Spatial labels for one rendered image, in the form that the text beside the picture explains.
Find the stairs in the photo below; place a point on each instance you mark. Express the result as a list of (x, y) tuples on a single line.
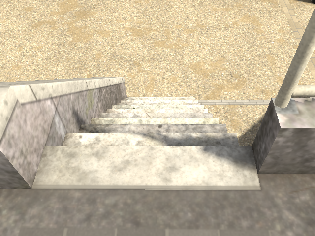
[(154, 121)]

